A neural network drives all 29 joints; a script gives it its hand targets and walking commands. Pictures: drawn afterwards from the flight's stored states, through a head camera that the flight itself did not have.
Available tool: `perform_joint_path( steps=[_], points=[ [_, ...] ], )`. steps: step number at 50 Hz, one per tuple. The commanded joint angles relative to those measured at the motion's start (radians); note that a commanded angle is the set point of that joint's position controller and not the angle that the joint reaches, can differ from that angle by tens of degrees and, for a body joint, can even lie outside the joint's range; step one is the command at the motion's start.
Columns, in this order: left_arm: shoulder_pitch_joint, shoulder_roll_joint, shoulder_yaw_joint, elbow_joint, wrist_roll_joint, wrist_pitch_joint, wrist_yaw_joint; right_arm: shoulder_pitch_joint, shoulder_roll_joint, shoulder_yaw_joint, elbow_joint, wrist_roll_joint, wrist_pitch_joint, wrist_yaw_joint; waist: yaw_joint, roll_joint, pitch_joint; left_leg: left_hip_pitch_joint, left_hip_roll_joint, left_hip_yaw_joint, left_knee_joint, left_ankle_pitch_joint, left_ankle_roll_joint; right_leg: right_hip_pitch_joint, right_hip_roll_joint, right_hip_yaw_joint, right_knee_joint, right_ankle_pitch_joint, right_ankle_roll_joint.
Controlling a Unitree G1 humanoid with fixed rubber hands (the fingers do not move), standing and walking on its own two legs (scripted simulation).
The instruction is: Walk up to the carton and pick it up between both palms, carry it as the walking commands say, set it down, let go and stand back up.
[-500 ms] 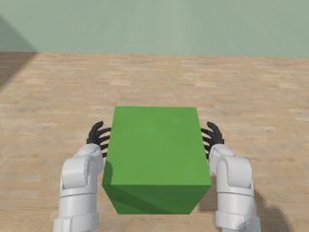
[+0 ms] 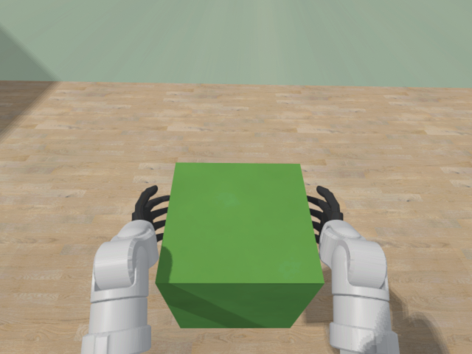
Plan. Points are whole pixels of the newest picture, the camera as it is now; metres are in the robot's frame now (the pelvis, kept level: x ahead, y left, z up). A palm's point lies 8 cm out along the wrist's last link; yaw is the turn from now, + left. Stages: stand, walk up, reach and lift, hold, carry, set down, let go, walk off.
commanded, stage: carry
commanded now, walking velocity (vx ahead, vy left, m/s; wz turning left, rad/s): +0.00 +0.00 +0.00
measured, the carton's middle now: (236, 250) +0.31 +0.00 +0.02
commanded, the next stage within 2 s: none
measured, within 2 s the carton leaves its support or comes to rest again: neither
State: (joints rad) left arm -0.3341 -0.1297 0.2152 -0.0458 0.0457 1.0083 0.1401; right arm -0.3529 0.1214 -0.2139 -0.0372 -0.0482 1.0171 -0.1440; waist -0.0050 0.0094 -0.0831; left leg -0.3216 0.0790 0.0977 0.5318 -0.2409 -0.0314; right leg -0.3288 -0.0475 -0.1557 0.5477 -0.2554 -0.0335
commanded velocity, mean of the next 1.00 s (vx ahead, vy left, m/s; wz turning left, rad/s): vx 0.00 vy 0.00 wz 0.00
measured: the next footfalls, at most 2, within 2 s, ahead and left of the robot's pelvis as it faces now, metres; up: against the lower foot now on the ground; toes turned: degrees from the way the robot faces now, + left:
none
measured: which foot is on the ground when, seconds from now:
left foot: down 0.00-1.00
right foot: down 0.00-1.00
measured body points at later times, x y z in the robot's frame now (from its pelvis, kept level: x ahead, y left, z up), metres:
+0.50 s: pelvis +0.00 +0.00 +0.00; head -0.01 -0.01 +0.45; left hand +0.32 +0.15 +0.09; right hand +0.32 -0.16 +0.08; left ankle +0.02 +0.14 -0.73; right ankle +0.02 -0.10 -0.73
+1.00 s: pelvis +0.00 +0.00 +0.00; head -0.02 -0.01 +0.45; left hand +0.31 +0.15 +0.08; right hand +0.31 -0.16 +0.08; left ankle +0.02 +0.14 -0.73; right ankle +0.02 -0.10 -0.73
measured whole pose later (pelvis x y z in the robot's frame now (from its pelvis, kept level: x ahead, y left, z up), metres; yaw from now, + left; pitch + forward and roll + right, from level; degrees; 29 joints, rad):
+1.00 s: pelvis +0.00 +0.00 +0.00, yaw +0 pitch +2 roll +0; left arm -0.29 -0.14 0.21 -0.07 0.04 1.01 0.14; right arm -0.32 0.13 -0.20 -0.06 -0.04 1.02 -0.14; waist -0.01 0.01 -0.09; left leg -0.32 0.08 0.10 0.53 -0.24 -0.03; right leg -0.33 -0.05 -0.15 0.55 -0.25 -0.03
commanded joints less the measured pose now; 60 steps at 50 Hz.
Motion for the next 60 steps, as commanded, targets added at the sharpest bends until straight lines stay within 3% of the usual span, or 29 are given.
perform_joint_path(
  steps=[1, 60],
  points=[
    [-0.572, -0.736, -0.607, -0.098, -0.198, -0.014, -0.039, -0.567, 0.752, 0.61, -0.102, 0.203, -0.022, 0.042, 0.001, -0.013, -0.328, 0.104, 0.066, -0.066, -0.05, 0.164, 0.032, 0.137, -0.112, 0.115, -0.085, 0.215, -0.017],
    [-0.489, -0.717, -0.612, -0.134, -0.19, -0.017, -0.049, -0.486, 0.725, 0.615, -0.147, 0.196, -0.025, 0.051, 0.001, -0.014, -0.307, 0.093, 0.064, -0.062, -0.059, 0.143, 0.038, 0.124, -0.111, 0.115, -0.092, 0.183, -0.02]
  ],
)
